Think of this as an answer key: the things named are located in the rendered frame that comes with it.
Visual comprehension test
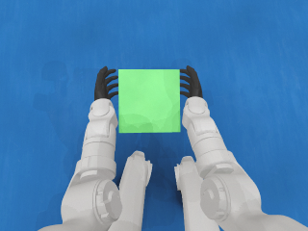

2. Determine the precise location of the robot right hand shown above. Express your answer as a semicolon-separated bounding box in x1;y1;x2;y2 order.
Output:
179;65;203;98

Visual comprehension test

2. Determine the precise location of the robot shin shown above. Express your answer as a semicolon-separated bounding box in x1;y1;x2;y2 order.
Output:
118;150;145;188
180;156;195;165

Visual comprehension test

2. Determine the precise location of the left robot upper arm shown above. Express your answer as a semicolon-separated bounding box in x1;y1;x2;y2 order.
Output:
38;178;123;231

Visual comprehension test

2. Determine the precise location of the robot left forearm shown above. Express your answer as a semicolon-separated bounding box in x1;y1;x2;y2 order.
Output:
61;98;118;215

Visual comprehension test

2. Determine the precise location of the robot left shin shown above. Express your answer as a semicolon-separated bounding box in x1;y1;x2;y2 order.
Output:
118;150;145;188

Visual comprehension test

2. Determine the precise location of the robot right shin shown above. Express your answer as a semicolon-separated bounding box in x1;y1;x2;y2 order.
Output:
180;156;195;165

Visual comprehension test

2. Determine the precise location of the robot right forearm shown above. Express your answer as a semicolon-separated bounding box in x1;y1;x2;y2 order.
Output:
182;96;262;202

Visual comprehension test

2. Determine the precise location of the right robot upper arm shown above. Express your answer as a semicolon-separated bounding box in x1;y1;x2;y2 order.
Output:
200;173;308;231

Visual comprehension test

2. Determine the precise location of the carton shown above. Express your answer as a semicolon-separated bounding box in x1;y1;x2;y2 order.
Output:
118;69;181;134

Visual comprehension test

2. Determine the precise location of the robot left hand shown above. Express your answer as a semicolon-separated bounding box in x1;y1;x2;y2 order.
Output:
94;66;119;101

